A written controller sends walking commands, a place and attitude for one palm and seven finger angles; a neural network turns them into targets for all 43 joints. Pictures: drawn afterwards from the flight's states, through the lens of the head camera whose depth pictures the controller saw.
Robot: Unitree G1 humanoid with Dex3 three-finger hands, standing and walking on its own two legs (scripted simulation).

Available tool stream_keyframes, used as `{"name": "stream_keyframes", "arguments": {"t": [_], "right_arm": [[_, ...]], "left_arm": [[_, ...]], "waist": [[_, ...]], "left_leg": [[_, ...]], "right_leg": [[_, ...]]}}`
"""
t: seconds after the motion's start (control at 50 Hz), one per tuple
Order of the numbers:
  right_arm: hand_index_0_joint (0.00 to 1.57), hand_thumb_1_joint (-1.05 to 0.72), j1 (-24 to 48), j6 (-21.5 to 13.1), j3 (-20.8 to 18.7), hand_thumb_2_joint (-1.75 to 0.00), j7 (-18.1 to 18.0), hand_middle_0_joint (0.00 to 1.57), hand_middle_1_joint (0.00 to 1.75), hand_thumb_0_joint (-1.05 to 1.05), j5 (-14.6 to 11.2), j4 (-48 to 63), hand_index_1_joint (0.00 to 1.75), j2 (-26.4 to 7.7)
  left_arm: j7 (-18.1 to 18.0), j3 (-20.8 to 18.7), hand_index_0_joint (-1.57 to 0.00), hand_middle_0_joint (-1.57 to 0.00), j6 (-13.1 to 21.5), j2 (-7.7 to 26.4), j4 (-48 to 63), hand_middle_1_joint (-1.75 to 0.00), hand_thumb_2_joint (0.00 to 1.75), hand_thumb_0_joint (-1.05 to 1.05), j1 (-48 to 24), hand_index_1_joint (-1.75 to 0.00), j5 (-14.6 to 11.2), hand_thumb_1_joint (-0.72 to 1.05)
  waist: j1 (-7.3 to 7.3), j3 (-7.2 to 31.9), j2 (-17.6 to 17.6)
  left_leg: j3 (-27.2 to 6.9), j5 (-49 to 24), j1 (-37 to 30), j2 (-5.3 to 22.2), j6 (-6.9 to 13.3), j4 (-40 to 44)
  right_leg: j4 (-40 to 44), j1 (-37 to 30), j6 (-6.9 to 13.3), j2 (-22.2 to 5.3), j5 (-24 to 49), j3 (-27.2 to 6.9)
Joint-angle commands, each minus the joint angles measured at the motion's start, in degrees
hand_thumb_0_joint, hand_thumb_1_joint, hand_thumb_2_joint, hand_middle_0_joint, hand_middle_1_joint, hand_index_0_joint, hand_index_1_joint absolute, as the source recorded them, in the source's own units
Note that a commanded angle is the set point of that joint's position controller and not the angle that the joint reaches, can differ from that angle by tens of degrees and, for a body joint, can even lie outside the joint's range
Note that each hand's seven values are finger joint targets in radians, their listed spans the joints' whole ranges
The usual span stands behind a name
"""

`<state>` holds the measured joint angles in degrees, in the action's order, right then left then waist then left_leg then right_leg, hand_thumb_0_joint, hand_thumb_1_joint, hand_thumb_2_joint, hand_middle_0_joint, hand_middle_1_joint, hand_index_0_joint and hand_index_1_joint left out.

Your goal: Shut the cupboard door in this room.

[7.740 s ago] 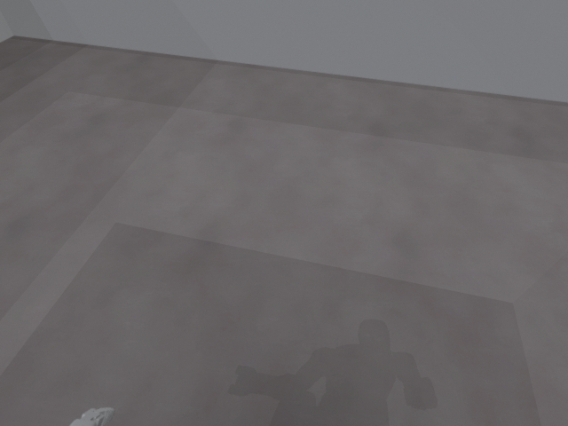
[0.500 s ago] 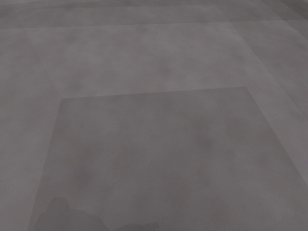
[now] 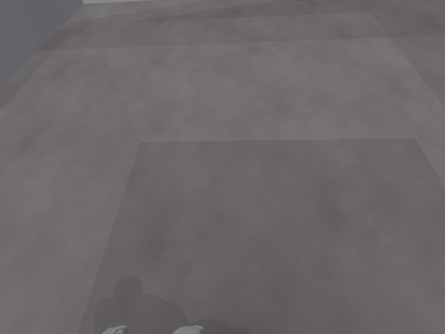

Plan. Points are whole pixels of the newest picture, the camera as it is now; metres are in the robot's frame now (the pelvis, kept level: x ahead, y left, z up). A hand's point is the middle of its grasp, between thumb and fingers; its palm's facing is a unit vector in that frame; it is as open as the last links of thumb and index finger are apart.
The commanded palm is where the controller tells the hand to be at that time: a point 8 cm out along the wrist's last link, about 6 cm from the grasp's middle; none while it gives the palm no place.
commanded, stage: turn or walk to find it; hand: left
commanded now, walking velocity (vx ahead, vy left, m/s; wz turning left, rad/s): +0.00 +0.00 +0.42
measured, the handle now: out of the picture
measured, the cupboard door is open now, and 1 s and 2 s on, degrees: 86 86 86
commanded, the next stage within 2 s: stand and wait in 1.88 s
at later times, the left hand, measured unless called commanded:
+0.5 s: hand out of the picture -0.04 +0.26 -0.17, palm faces +0.26 -0.93 -0.25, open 7.4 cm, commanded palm none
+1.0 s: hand out of the picture -0.07 +0.19 -0.14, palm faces +0.42 -0.87 -0.27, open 7.4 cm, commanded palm none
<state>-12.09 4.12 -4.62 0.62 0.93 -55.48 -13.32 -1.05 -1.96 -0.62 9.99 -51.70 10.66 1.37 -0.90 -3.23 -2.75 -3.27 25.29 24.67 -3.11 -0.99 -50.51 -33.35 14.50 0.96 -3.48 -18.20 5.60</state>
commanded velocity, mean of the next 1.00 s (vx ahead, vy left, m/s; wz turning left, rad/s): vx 0.00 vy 0.00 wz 0.42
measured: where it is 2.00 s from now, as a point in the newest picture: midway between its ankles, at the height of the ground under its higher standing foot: outside the picture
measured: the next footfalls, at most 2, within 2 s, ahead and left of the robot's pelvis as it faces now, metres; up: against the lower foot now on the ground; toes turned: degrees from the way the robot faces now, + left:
left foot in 0.34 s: +0.00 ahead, +0.15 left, +0.00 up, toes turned +14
right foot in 0.80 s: +0.02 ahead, -0.09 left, +0.00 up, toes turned +16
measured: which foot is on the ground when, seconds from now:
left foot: up 0.00-0.32, down 0.34-0.80, up 0.82-1.00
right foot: down 0.00-0.34, up 0.36-0.78, down 0.80-1.00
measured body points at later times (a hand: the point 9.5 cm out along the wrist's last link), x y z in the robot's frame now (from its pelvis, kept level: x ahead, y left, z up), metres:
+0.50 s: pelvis -0.03 +0.04 +0.00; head -0.02 +0.07 +0.45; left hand -0.05 +0.31 -0.16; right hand +0.11 -0.18 -0.13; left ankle -0.04 +0.14 -0.73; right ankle -0.02 -0.10 -0.67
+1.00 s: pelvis -0.06 -0.02 +0.01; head -0.03 -0.04 +0.46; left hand -0.09 +0.23 -0.12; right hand +0.07 -0.24 -0.16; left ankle -0.13 +0.12 -0.64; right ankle -0.02 -0.10 -0.73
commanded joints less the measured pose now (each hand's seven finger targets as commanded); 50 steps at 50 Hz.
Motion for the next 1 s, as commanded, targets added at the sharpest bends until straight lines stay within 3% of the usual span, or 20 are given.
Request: {"name": "stream_keyframes", "arguments": {"t": [0.0, 0.18, 0.24, 0.28, 0.3, 0.32, 0.34, 0.36, 0.4, 0.46, 0.62, 0.7, 0.74, 0.76, 0.78, 0.8, 0.82, 0.84, 0.88, 0.98], "right_arm": [[0.2, -0.9, -0.16, -0.99, -1.24, -0.9, 0.41, 0.2, 0.3, 0.0, 0.41, 3.63, 0.3, -4.5], [0.2, -0.9, 5.58, -1.58, 0.26, -0.9, 0.36, 0.2, 0.3, 0.0, -0.26, 4.13, 0.3, -2.51], [0.2, -0.9, 4.14, -2.1, 0.49, -0.9, 0.13, 0.2, 0.3, 0.0, -0.56, 3.93, 0.3, -2.75], [0.2, -0.9, 0.36, -2.69, 0.39, -0.9, 0.02, 0.2, 0.3, 0.0, -0.33, 2.87, 0.3, -3.81], [0.2, -0.9, -1.91, -3.3, -0.23, -0.9, 0.09, 0.2, 0.3, 0.0, -0.16, 2.56, 0.3, -6.5], [0.2, -0.9, -3.14, -3.7, -1.54, -0.9, -0.1, 0.2, 0.3, 0.0, 0.32, 3.01, 0.3, -12.52], [0.2, -0.9, -6.34, -3.14, -1.87, -0.9, -0.24, 0.2, 0.3, 0.0, 0.04, 2.5, 0.3, -14.95], [0.2, -0.9, -6.04, -3.55, -1.74, -0.9, -1.1, 0.2, 0.3, 0.0, 0.21, 1.63, 0.3, -13.4], [0.2, -0.9, -0.24, -3.37, -0.67, -0.9, -1.66, 0.2, 0.3, 0.0, 0.36, 3.06, 0.3, -10.07], [0.2, -0.9, 2.09, -3.82, -0.17, -0.9, -1.58, 0.2, 0.3, 0.0, 0.17, 4.23, 0.3, -9.14], [0.2, -0.9, -0.92, -3.15, -1.15, -0.9, -1.22, 0.2, 0.3, 0.0, 0.46, 3.93, 0.3, -9.75], [0.2, -0.9, 0.25, -2.71, -1.53, -0.9, -0.99, 0.2, 0.3, 0.0, 0.64, 4.66, 0.3, -9.78], [0.2, -0.9, 1.28, -2.52, -1.71, -0.9, -0.79, 0.2, 0.3, 0.0, 0.23, 5.07, 0.3, -9.18], [0.2, -0.9, 1.28, -2.51, -1.51, -0.9, -0.57, 0.2, 0.3, 0.0, -0.07, 5.51, 0.3, -7.24], [0.2, -0.9, 0.64, -2.48, -0.96, -0.9, -0.25, 0.2, 0.3, 0.0, -0.5, 6.6, 0.3, -3.6], [0.2, -0.9, 2.24, -2.04, -1.26, -0.9, -0.39, 0.2, 0.3, 0.0, 0.19, 7.42, 0.3, -4.46], [0.2, -0.9, 2.18, -1.36, -1.78, -0.9, -0.31, 0.2, 0.3, 0.0, 0.67, 6.67, 0.3, -6.18], [0.2, -0.9, 1.7, -0.99, -1.98, -0.9, -0.09, 0.2, 0.3, 0.0, 0.46, 5.86, 0.3, -6.07], [0.2, -0.9, -1.73, -0.77, -1.57, -0.9, 0.48, 0.2, 0.3, 0.0, 0.62, 3.36, 0.3, -4.37], [0.2, -0.9, -0.18, -0.81, -0.96, -0.9, 0.43, 0.2, 0.3, 0.0, 0.36, 2.89, 0.3, -3.68]], "left_arm": [[-0.95, -2.52, -0.2, -0.2, 1.26, 10.34, 3.87, -0.3, 0.9, 0.0, -1.33, -0.3, -0.17, 0.9], [-0.83, -3.41, -0.2, -0.2, 0.9, 13.28, -0.03, -0.3, 0.9, 0.0, 6.47, -0.3, 0.51, 0.9], [-0.75, -3.82, -0.2, -0.2, 0.59, 14.06, -0.62, -0.3, 0.9, 0.0, 5.47, -0.3, 0.55, 0.9], [-0.68, -3.9, -0.2, -0.2, 0.15, 13.97, -0.49, -0.3, 0.9, 0.0, 3.98, -0.3, -0.04, 0.9], [-0.48, -3.68, -0.2, -0.2, -0.22, 12.38, 0.06, -0.3, 0.9, 0.0, 4.14, -0.3, -0.59, 0.9], [-0.04, -3.06, -0.2, -0.2, -0.61, 8.67, 1.81, -0.3, 0.9, 0.0, 5.26, -0.3, -0.91, 0.9], [-0.16, -1.92, -0.2, -0.2, -0.92, 7.9, 3.73, -0.3, 0.9, 0.0, 0.93, -0.3, -0.25, 0.9], [-0.63, -2.14, -0.2, -0.2, -1.52, 7.47, 3.2, -0.3, 0.9, 0.0, -0.77, -0.3, -0.23, 0.9], [-0.01, -2.68, -0.2, -0.2, -1.56, 8.73, 1.72, -0.3, 0.9, 0.0, -1.94, -0.3, -0.47, 0.9], [0.47, -2.56, -0.2, -0.2, -1.45, 8.23, -0.08, -0.3, 0.9, 0.0, 1.16, -0.3, -0.37, 0.9], [0.08, -2.23, -0.2, -0.2, -1.32, 7.11, 2.32, -0.3, 0.9, 0.0, -1.67, -0.3, -0.56, 0.9], [-0.17, -2.01, -0.2, -0.2, -0.86, 6.6, 2.14, -0.3, 0.9, 0.0, 1.19, -0.3, -0.93, 0.9], [-0.33, -2.26, -0.2, -0.2, -0.27, 7.27, 1.21, -0.3, 0.9, 0.0, 5.15, -0.3, -0.95, 0.9], [-0.6, -2.71, -0.2, -0.2, 0.17, 8.98, 0.83, -0.3, 0.9, 0.0, 7.17, -0.3, -0.7, 0.9], [-1.08, -3.72, -0.2, -0.2, 0.64, 13.66, 1.13, -0.3, 0.9, 0.0, 8.02, -0.3, 0.24, 0.9], [-1.11, -3.94, -0.2, -0.2, 0.5, 15.79, 2.6, -0.3, 0.9, 0.0, 5.93, -0.3, 0.05, 0.9], [-1.3, -4.15, -0.2, -0.2, 0.75, 14.5, 3.51, -0.3, 0.9, 0.0, 3.05, -0.3, -0.31, 0.9], [-1.38, -3.68, -0.2, -0.2, 0.48, 12.79, 3.98, -0.3, 0.9, 0.0, 0.15, -0.3, -0.33, 0.9], [-1.06, -2.64, -0.2, -0.2, 1.02, 9.93, 4.46, -0.3, 0.9, 0.0, -3.21, -0.3, -0.27, 0.9], [-1.02, -2.69, -0.2, -0.2, 1.34, 10.31, 2.12, -0.3, 0.9, 0.0, 2.7, -0.3, 0.03, 0.9]], "waist": [[-0.48, 0.88, 10.5], [4.08, 3.22, 14.26], [3.06, 4.52, 15.73], [0.76, 5.78, 12.9], [-0.64, 7.71, 5.4], [-1.02, 8.15, -12.14], [-3.01, 6.86, -11.46], [-3.02, 7.43, -14.44], [-1.09, 2.38, -9.12], [0.37, 3.27, -4.47], [-1.36, 3.98, -5.62], [-0.09, 5.2, -6.05], [1.99, 6.11, -4.61], [2.94, 6.1, 0.13], [3.35, 5.95, 13.69], [3.89, 3.03, 19.03], [2.79, 1.4, 18.63], [1.07, -0.94, 13.13], [-1.21, -1.18, 9.54], [1.52, 1.48, 12.31]], "left_leg": [[0.1, -3.11, 7.62, 3.87, -1.49, -19.16], [6.72, 1.16, 1.15, 4.35, -2.65, 1.84], [8.01, 0.11, -3.31, 4.26, -1.91, 10.36], [8.91, -10.15, -11.96, 4.35, -1.22, 22.35], [4.62, -18.08, -19.61, 7.61, 0.2, 28.35], [-13.79, -34.51, -26.75, 21.8, 6.48, 30.22], [-15.9, -40.2, -22.55, 26.85, 11.1, 31.27], [-15.67, -38.43, -20.98, 24.8, 11.07, 31.82], [-11.4, -31.42, -15.36, 20.18, 10.65, 32.61], [-8.13, -28.34, -14.7, 17.07, 9.69, 33.39], [-13.82, -22.91, -15.86, 16.72, 11.0, 33.47], [-16.08, -23.52, -11.9, 15.24, 10.35, 31.57], [-14.99, -21.14, -6.96, 12.55, 7.98, 28.21], [-12.38, -14.82, -0.79, 9.35, 5.24, 24.34], [-4.42, -3.51, 9.91, 1.9, 1.11, 12.57], [-0.66, 5.5, 10.42, -0.33, -0.39, -0.85], [-3.28, 4.7, 8.86, 1.92, 0.05, -8.99], [-2.71, 2.18, 8.1, 2.72, 0.16, -14.17], [-0.25, -4.02, 7.5, 3.7, -1.15, -18.35], [2.52, -3.26, 6.61, 4.66, -3.06, -12.85]], "right_leg": [[15.87, -2.9, 5.31, -14.79, 14.09, -8.77], [10.92, -9.92, 6.68, -16.41, 30.23, -3.59], [8.06, -9.8, 6.02, -17.11, 30.81, -2.97], [2.93, -5.8, 2.47, -15.63, 25.88, 0.47], [-4.23, 0.08, -0.48, -13.19, 18.52, 2.97], [-15.42, 14.85, -4.85, -5.75, -6.51, 5.46], [-23.67, 15.7, -4.85, -3.77, -18.94, 1.59], [-27.71, 16.98, -4.93, -3.73, -17.7, -2.68], [-31.1, 16.98, -4.76, -4.01, -10.13, -4.53], [-29.33, 14.39, -5.26, -3.15, -5.51, -4.0], [-17.86, 12.09, -5.26, -0.63, -7.67, -4.09], [-6.04, 3.99, -4.36, 1.36, -5.91, -3.27], [5.9, -4.84, -4.0, 1.67, 2.43, -2.63], [12.94, -11.58, -3.07, -1.78, 4.33, -5.32], [18.79, -16.47, 1.73, -14.97, -1.64, -19.9], [22.28, -7.39, 6.95, -24.03, -2.47, -26.46], [23.09, -1.02, 7.89, -22.79, -4.18, -25.56], [22.56, 2.41, 7.44, -20.71, -3.94, -21.83], [18.3, 0.81, 5.03, -14.57, 6.22, -10.28], [15.9, -6.07, 5.53, -14.71, 15.33, -6.02]]}}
